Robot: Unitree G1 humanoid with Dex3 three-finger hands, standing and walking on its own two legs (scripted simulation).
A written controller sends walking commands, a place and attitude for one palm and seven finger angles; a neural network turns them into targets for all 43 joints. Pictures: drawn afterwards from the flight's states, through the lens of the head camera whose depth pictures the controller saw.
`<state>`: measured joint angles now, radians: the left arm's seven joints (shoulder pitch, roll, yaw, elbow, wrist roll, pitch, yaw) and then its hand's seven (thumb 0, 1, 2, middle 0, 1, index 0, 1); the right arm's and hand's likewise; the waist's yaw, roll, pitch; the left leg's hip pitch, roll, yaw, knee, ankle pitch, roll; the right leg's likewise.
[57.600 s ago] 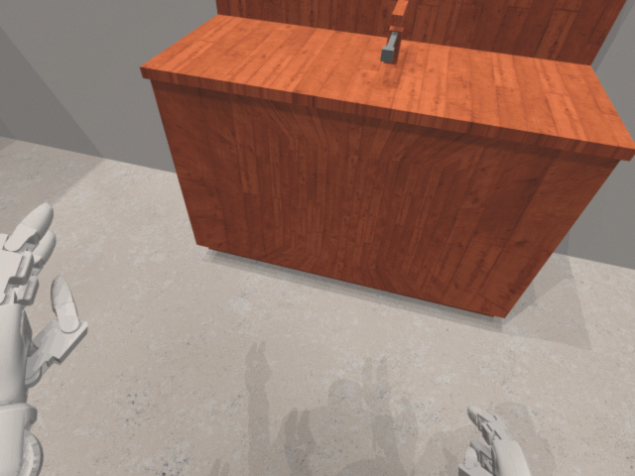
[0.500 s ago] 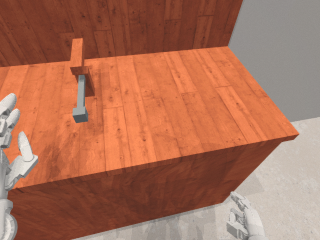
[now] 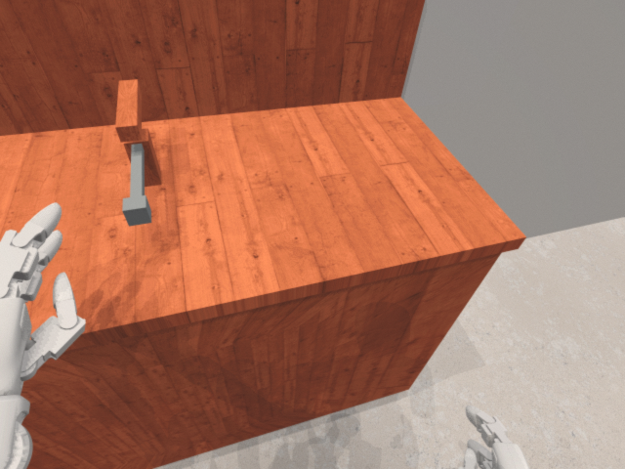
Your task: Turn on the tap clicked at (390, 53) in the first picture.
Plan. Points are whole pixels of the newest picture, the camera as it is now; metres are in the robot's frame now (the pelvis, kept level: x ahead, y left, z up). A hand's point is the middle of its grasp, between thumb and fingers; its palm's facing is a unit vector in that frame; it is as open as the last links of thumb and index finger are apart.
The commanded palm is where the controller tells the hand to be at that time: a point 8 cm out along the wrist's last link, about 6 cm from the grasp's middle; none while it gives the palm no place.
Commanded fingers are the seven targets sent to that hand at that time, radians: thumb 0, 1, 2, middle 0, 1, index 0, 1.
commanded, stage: come to a stop and stand still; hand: left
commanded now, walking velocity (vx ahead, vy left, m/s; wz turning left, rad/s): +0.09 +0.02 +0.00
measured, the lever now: (137, 210) +0.39 +0.27 +0.12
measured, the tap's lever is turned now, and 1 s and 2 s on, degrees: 0 0 0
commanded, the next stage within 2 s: look again from close up in 0.94 s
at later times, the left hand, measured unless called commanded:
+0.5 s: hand (36, 259) +0.25 +0.30 +0.18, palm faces +0.47 -0.82 -0.34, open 7.4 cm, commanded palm +0.17 +0.31 +0.18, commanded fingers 0.00 0.90 0.90 -0.20 -0.30 -0.20 -0.30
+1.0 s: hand (64, 255) +0.27 +0.28 +0.17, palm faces +0.40 -0.85 -0.34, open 7.4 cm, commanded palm +0.21 +0.32 +0.18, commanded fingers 0.00 0.90 0.90 -0.20 -0.30 -0.20 -0.30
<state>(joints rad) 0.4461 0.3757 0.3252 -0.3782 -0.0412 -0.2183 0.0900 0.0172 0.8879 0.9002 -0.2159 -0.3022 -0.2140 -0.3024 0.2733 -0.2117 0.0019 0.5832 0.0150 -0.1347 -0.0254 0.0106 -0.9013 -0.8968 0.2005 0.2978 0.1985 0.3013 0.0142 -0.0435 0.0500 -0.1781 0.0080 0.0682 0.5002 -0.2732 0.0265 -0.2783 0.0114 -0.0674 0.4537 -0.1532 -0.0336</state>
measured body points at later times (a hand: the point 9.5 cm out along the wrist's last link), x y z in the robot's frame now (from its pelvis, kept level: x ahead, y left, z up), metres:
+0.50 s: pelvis +0.01 +0.02 +0.00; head +0.04 +0.04 +0.44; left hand +0.22 +0.34 +0.19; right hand +0.19 -0.19 -0.08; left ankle +0.00 +0.11 -0.74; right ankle +0.08 -0.09 -0.74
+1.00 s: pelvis +0.05 +0.03 +0.00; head +0.07 +0.06 +0.45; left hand +0.24 +0.32 +0.19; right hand +0.26 -0.18 -0.05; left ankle +0.01 +0.11 -0.74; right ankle +0.08 -0.09 -0.74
